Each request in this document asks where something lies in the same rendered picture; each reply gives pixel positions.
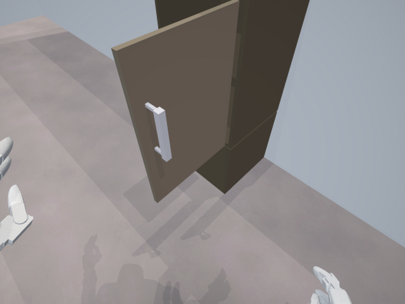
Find right robot hand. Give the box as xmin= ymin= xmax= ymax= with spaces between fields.
xmin=310 ymin=266 xmax=352 ymax=304

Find cupboard door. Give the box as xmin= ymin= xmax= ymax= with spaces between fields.
xmin=111 ymin=0 xmax=239 ymax=203

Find handle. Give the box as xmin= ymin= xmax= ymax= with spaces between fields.
xmin=145 ymin=102 xmax=172 ymax=162

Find left robot hand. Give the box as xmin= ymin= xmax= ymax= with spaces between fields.
xmin=0 ymin=137 xmax=33 ymax=251

